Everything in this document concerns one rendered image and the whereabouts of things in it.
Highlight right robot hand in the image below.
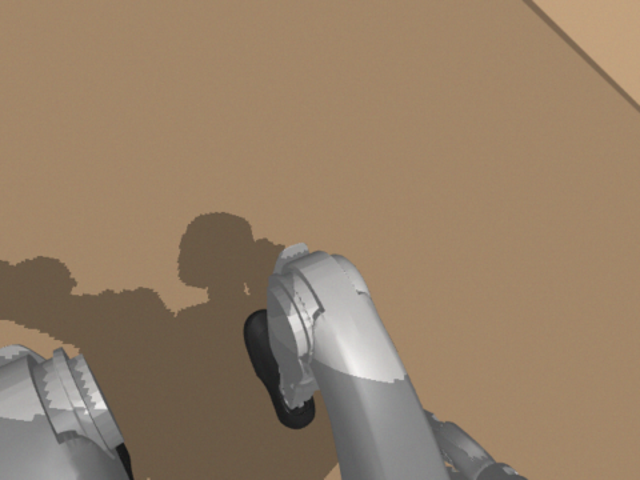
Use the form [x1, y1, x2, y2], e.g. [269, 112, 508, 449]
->
[424, 409, 497, 480]

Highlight right robot foot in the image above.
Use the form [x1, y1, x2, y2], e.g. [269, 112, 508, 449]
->
[244, 309, 315, 429]

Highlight right robot arm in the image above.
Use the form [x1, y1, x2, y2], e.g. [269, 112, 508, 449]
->
[476, 463, 528, 480]

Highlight left robot foot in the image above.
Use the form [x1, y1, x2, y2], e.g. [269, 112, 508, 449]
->
[115, 442, 134, 480]

